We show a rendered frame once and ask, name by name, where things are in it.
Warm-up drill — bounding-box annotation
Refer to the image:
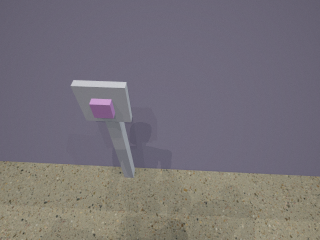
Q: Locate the button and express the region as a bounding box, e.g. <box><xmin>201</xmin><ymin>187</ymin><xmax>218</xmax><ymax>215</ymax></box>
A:
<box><xmin>89</xmin><ymin>98</ymin><xmax>115</xmax><ymax>119</ymax></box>

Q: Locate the panel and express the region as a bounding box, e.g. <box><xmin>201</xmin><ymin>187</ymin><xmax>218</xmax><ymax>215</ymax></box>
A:
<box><xmin>70</xmin><ymin>80</ymin><xmax>135</xmax><ymax>178</ymax></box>

